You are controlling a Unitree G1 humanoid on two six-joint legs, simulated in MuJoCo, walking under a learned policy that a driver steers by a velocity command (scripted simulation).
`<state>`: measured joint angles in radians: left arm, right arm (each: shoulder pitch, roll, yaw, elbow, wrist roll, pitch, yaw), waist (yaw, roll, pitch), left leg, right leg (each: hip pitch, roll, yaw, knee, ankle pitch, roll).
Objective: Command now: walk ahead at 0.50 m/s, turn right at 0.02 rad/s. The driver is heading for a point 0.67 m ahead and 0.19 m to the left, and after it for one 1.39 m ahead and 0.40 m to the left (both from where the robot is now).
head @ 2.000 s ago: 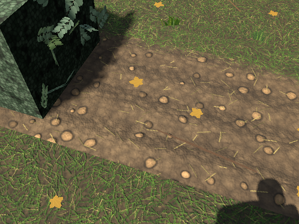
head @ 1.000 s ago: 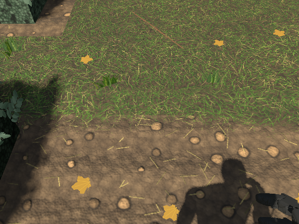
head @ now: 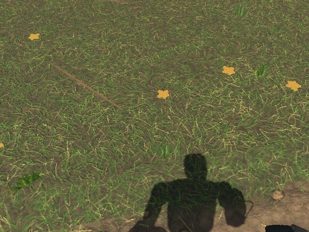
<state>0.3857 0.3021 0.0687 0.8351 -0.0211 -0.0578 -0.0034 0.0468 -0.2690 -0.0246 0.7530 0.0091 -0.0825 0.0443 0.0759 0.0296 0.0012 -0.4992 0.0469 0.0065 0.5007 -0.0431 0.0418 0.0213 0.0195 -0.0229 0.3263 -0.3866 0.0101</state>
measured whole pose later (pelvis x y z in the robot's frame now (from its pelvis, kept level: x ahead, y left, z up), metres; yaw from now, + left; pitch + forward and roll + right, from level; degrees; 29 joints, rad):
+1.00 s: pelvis +0.51 +0.00 +0.01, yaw +16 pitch +1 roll -3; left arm 0.30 0.28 0.08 0.89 -0.01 -0.07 0.01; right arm 0.10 -0.26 -0.06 0.73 0.02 -0.02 0.04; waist 0.07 0.03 0.04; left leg -0.63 0.10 0.01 0.68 -0.03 0.04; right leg 0.08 0.00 -0.27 0.23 -0.32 0.02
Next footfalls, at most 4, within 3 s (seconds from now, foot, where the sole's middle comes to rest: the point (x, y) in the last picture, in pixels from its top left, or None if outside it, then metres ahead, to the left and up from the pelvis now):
0.02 left None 0.17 0.12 -0.77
0.54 right None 0.45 -0.13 -0.77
1.08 left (134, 184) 0.68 0.18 -0.77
1.58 right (172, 157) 0.84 0.01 -0.77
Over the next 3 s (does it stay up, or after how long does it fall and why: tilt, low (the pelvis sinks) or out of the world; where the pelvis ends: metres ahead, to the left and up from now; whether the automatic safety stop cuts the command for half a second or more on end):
stays up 0.73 0.06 0.01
